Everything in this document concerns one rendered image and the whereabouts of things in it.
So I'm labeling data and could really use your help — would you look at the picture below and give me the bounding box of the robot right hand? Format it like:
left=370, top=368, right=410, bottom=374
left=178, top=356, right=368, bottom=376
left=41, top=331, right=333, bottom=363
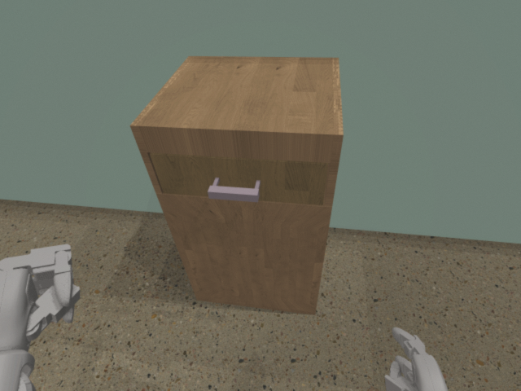
left=385, top=327, right=448, bottom=391

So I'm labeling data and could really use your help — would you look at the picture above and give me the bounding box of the cabinet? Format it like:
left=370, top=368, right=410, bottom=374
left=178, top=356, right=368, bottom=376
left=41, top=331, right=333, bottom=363
left=130, top=56, right=344, bottom=315

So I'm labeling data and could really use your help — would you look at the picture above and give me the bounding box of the handle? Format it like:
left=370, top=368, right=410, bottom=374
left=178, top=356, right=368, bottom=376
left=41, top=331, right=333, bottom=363
left=208, top=178, right=261, bottom=202

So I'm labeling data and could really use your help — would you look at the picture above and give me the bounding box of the left robot forearm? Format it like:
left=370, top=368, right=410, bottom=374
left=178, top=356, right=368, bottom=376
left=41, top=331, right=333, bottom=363
left=0, top=349, right=36, bottom=391

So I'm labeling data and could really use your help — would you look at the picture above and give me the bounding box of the drawer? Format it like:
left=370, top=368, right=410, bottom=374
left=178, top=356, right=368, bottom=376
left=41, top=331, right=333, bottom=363
left=150, top=153, right=328, bottom=205

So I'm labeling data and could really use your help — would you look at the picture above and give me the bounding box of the robot left hand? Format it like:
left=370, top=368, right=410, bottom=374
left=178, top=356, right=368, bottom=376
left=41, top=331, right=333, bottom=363
left=0, top=244, right=80, bottom=352

